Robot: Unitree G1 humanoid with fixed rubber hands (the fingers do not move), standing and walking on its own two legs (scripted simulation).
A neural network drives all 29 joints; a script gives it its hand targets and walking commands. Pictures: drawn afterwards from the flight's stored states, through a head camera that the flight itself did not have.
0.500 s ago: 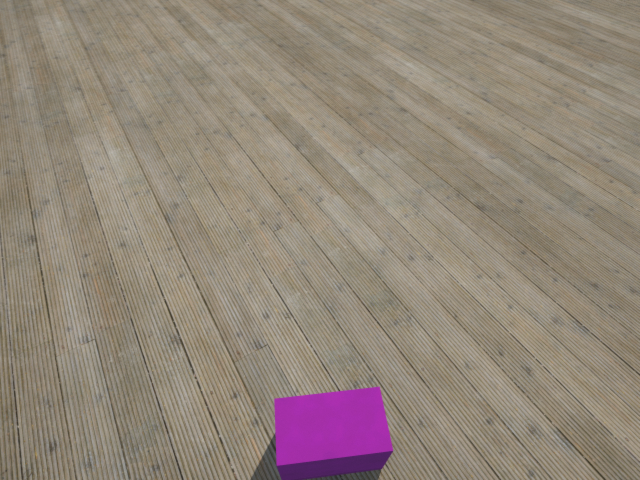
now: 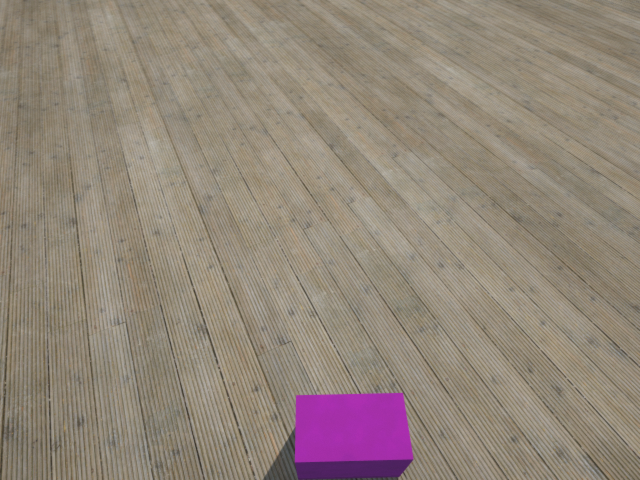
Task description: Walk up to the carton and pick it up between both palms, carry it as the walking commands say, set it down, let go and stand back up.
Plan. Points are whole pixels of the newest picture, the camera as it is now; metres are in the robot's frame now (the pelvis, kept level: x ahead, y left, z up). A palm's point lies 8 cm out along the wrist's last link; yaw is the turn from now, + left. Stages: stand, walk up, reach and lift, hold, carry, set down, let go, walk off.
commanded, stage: walk up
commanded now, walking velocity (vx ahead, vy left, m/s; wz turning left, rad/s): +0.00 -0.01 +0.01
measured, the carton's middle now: (349, 437) +0.33 -0.06 -0.66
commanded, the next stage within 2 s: stand in 0.72 s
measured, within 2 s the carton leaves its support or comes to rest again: neither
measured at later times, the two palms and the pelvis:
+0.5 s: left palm out of the picture +0.01 +0.21 -0.14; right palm out of the picture -0.02 -0.20 -0.14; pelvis +0.02 +0.00 +0.01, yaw -2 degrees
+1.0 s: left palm out of the picture +0.03 +0.21 -0.14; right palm out of the picture +0.01 -0.21 -0.14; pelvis +0.02 +0.00 +0.01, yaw -2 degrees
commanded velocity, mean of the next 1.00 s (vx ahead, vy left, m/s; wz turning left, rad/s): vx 0.00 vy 0.00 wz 0.01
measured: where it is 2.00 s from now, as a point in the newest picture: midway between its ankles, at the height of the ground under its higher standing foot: outside the picture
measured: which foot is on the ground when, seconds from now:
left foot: down 0.00-1.00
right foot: down 0.00-1.00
